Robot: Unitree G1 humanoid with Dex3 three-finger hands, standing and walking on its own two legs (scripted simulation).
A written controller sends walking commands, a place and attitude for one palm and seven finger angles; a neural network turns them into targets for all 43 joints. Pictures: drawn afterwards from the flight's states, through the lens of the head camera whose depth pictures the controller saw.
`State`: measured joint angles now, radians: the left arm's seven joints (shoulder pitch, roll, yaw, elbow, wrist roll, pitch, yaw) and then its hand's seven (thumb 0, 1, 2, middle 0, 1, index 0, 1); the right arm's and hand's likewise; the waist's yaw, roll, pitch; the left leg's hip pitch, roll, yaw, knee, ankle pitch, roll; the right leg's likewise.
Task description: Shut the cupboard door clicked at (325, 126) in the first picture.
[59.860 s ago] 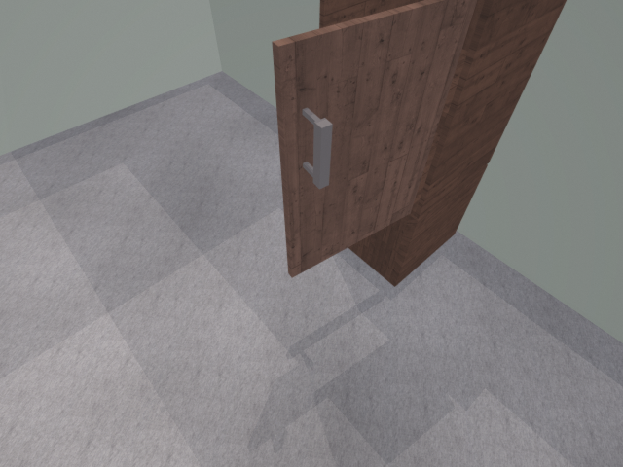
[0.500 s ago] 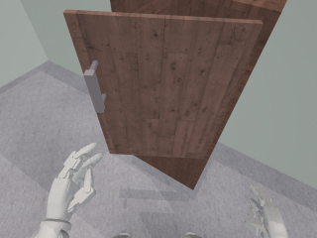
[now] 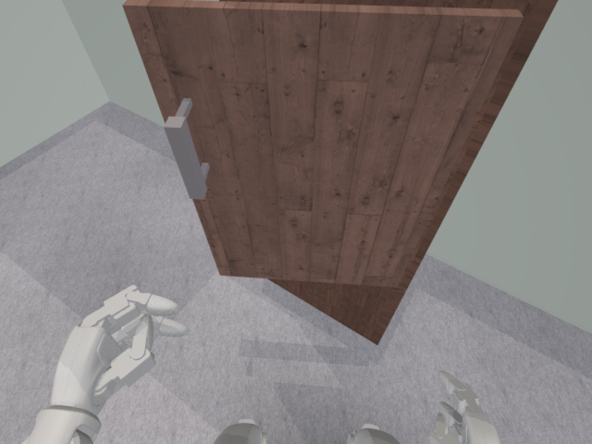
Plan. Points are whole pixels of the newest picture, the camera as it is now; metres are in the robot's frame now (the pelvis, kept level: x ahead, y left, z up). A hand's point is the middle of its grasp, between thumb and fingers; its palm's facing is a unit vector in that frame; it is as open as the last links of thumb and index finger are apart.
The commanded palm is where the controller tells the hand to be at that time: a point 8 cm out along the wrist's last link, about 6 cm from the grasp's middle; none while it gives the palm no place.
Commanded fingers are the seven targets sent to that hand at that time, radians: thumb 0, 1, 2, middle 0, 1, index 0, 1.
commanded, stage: raise the hand and make a fist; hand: left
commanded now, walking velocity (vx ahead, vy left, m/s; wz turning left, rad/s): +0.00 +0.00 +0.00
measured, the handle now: (192, 151) +0.47 +0.18 +0.13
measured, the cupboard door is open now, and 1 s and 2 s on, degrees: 29 29 29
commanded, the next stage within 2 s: bring the fist close to the handle in 1.10 s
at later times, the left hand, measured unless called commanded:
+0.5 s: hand (118, 324) +0.22 +0.20 +0.11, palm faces -0.01 -1.00 -0.05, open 3.1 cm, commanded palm +0.20 +0.26 +0.12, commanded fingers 0.00 0.90 0.90 -1.30 -1.50 -1.30 -1.50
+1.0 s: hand (122, 302) +0.24 +0.20 +0.13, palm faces +0.00 -1.00 -0.04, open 3.1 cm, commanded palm +0.21 +0.25 +0.14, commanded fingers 0.00 0.90 0.90 -1.30 -1.50 -1.30 -1.50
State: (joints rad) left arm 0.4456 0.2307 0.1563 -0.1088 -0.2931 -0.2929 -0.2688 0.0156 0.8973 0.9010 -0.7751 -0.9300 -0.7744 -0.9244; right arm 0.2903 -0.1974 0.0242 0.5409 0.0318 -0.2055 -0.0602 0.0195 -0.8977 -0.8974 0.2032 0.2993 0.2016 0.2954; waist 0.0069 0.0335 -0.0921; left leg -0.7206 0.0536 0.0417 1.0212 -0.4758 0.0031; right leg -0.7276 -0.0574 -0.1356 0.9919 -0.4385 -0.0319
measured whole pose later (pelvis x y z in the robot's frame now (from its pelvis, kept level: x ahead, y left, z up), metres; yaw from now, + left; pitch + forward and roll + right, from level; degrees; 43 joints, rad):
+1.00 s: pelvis +0.01 +0.01 +0.04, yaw +0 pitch +2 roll +0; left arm 0.31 0.25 0.19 -0.11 -0.29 -0.16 -0.27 0.01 0.90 0.90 -1.30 -1.50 -1.30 -1.50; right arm 0.27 -0.27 0.04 0.56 0.04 -0.26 -0.06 0.02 -0.90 -0.90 0.20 0.30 0.20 0.30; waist 0.03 0.03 -0.03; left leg -0.40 0.03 0.06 0.73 -0.37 0.01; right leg -0.41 -0.05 -0.12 0.71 -0.34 -0.01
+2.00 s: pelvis +0.01 +0.00 +0.04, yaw -1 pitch +3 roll +1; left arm -0.15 0.21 0.14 0.29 -0.21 -0.17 -0.16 0.02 0.90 0.90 -1.30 -1.50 -1.30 -1.50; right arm 0.25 -0.26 0.04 0.62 0.04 -0.18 -0.05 0.02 -0.90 -0.90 0.20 0.30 0.20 0.29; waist 0.01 0.03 -0.01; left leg -0.39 0.03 0.08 0.67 -0.34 0.00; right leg -0.43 -0.05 -0.10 0.69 -0.32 -0.02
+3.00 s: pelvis +0.00 +0.01 +0.04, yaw -1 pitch +5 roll +0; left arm -0.55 0.26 0.16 0.76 -0.20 -0.26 -0.22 0.02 0.90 0.90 -1.32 -1.50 -1.32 -1.50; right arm 0.27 -0.27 0.04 0.65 0.05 -0.10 -0.05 0.02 -0.90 -0.90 0.20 0.30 0.20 0.29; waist -0.03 0.02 -0.01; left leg -0.47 0.02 0.08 0.71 -0.33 0.01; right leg -0.51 -0.06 -0.10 0.72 -0.30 -0.02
